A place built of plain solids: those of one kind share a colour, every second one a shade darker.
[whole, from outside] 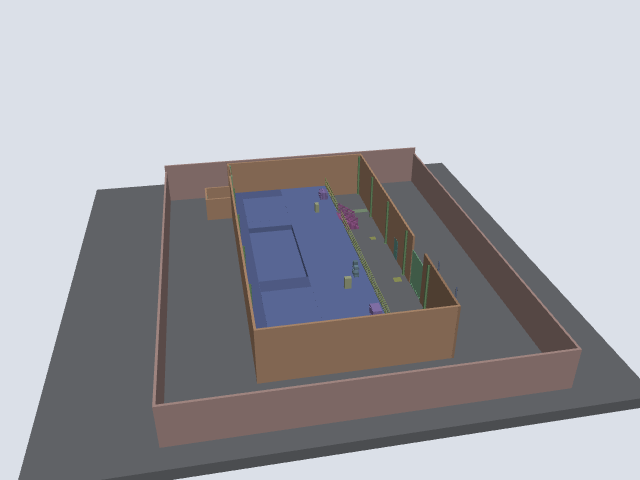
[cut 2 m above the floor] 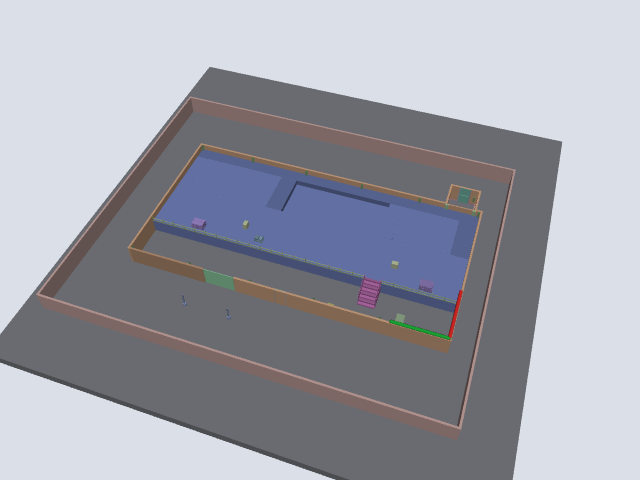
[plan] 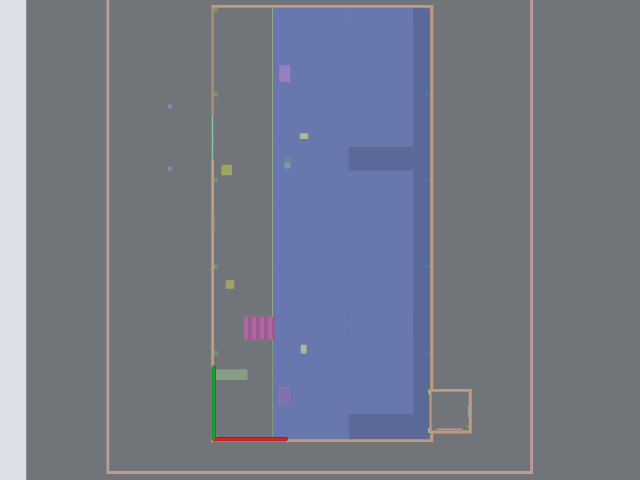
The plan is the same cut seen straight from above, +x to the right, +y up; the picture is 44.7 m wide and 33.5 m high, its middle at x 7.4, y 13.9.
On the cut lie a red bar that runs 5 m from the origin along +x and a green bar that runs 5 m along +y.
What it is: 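A works' hall with a row of sunk bays; one tall room; a strip of floor behind the doors, a deck 1.37 m over it that fills the rest, and 3 sunk grounds in the deck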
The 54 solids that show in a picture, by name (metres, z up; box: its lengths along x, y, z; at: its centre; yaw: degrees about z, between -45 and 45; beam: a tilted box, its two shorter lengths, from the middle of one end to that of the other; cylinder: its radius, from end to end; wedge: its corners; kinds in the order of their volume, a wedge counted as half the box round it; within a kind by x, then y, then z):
{
 "raised_floor_bank_1": {"box": [5.35, 30.1, 1.42], "at": [6.72, 15.05, 0.66]},
 "raised_floor_bank_2": {"box": [4.5, 1.75, 1.42], "at": [11.65, 0.88, 0.66]},
 "raised_floor_bank_3": {"box": [4.5, 5.6, 1.42], "at": [11.65, 4.55, 0.66]},
 "raised_floor_bank_4": {"box": [4.5, 1.4, 1.42], "at": [11.65, 8.05, 0.66]},
 "raised_floor_bank_5": {"box": [4.5, 10.0, 0.85], "at": [11.65, 13.75, 0.38]},
 "raised_floor_bank_6": {"box": [4.5, 1.65, 1.42], "at": [11.65, 19.57, 0.66]},
 "raised_floor_bank_7": {"box": [4.5, 8.55, 1.42], "at": [11.65, 24.68, 0.66]},
 "raised_floor_bank_8": {"box": [4.5, 1.15, 1.42], "at": [11.65, 29.52, 0.66]},
 "raised_floor_bank_9": {"box": [1.2, 30.1, 1.42], "at": [14.5, 15.05, 0.66]},
 "yard_bound_1": {"box": [0.2, 37.57, 3.72], "at": [-7.4, 16.36, 1.81]},
 "yard_bound_2": {"box": [29.77, 0.2, 4.42], "at": [7.38, -2.33, 2.16]},
 "yard_bound_3": {"box": [29.77, 0.2, 3.72], "at": [7.38, 35.04, 1.81]},
 "yard_bound_4": {"box": [0.2, 37.57, 3.72], "at": [22.17, 16.36, 1.81]},
 "wall_1": {"box": [0.2, 19.76, 5.05], "at": [-0.1, 9.68, 2.48]},
 "wall_2": {"box": [0.2, 7.76, 5.05], "at": [-0.1, 26.43, 2.48]},
 "wall_3": {"box": [15.5, 0.2, 5.05], "at": [7.55, -0.1, 2.48]},
 "wall_4": {"box": [15.5, 0.2, 5.05], "at": [7.55, 30.2, 2.48]},
 "wall_5": {"box": [0.06, 2.82, 5.05], "at": [15.07, 1.95, 2.48]},
 "wall_6": {"box": [0.2, 0.8, 5.05], "at": [15.2, 0.2, 2.48]},
 "wall_7": {"box": [0.2, 27.0, 5.05], "at": [15.2, 16.8, 2.48]},
 "wall_8": {"box": [2.9, 0.2, 2.55], "at": [16.55, 0.5, 1.23]},
 "wall_9": {"box": [2.9, 0.2, 2.55], "at": [16.55, 3.4, 1.23]},
 "wall_10": {"box": [0.2, 3.1, 2.55], "at": [17.9, 1.95, 1.23]},
 "door_landing_1": {"box": [0.3, 1.62, 0.22], "at": [2.24, 7.75, 0.06]},
 "door_landing_2": {"box": [0.3, 1.62, 0.39], "at": [2.52, 7.75, 0.15]},
 "door_landing_3": {"box": [0.3, 1.62, 0.56], "at": [2.8, 7.75, 0.23]},
 "door_landing_4": {"box": [0.3, 1.62, 0.74], "at": [3.08, 7.75, 0.32]},
 "door_landing_5": {"box": [0.3, 1.62, 0.91], "at": [3.36, 7.75, 0.4]},
 "door_landing_6": {"box": [0.3, 1.62, 1.08], "at": [3.64, 7.75, 0.49]},
 "door_landing_7": {"box": [0.3, 1.62, 1.25], "at": [3.92, 7.75, 0.57]},
 "door_landing_8": {"box": [0.21, 1.62, 0.17], "at": [4.15, 7.75, 1.28]},
 "pallet_stack_1": {"box": [0.74, 1.15, 0.86], "at": [4.92, 3.04, 1.75]},
 "pallet_stack_2": {"box": [0.76, 1.15, 0.86], "at": [4.93, 25.51, 1.75]},
 "roller_shutter_1": {"box": [0.06, 2.86, 3.65], "at": [-0.12, 21.05, 1.77]},
 "tote_stack_1": {"box": [0.4, 0.6, 0.96], "at": [6.26, 6.28, 1.85]},
 "tote_stack_2": {"box": [0.6, 0.4, 1.08], "at": [6.28, 21.15, 1.91]},
 "deck_rail_1": {"box": [0.024, 7.0, 0.1], "at": [4.08, 3.5, 1.42]},
 "deck_rail_2": {"box": [0.05, 7.0, 0.05], "at": [4.08, 3.5, 1.75]},
 "deck_rail_3": {"box": [0.024, 21.6, 0.1], "at": [4.08, 19.3, 1.42]},
 "deck_rail_4": {"box": [0.05, 21.6, 0.05], "at": [4.08, 19.3, 1.75]},
 "deck_rail_5": {"box": [0.05, 21.6, 0.05], "at": [4.08, 19.3, 2.08]},
 "deck_rail_6": {"box": [0.05, 21.6, 0.05], "at": [4.08, 19.3, 2.4]},
 "door_leaf_1": {"box": [0.044, 1.0, 2.15], "at": [0.0, 15.05, 1.02]},
 "door_leaf_2": {"box": [0.044, 1.0, 2.15], "at": [17.8, 1.95, 1.02]},
 "trench_plates_1": {"box": [2.26, 0.75, 0.08], "at": [1.22, 4.5, -0.01]},
 "steel_column_1": {"box": [0.17, 0.012, 4.85], "at": [0.11, 0.14, 2.38]},
 "steel_column_2": {"box": [0.17, 0.012, 4.85], "at": [0.11, 6.02, 2.38]},
 "steel_column_3": {"box": [0.17, 0.012, 4.85], "at": [0.11, 12.04, 2.38]},
 "steel_column_4": {"box": [0.17, 0.012, 4.85], "at": [0.11, 18.06, 2.38]},
 "steel_column_5": {"box": [0.17, 0.012, 4.85], "at": [0.11, 24.08, 2.38]},
 "steel_column_6": {"box": [0.014, 0.2, 4.85], "at": [0.2, 18.06, 2.38]},
 "steel_column_7": {"box": [0.014, 0.2, 4.85], "at": [0.2, 24.08, 2.38]},
 "access_cover_1": {"box": [0.75, 0.75, 0.06], "at": [0.89, 18.79, -0.02]},
 "access_cover_2": {"box": [0.59, 0.59, 0.06], "at": [1.12, 10.79, -0.02]}
}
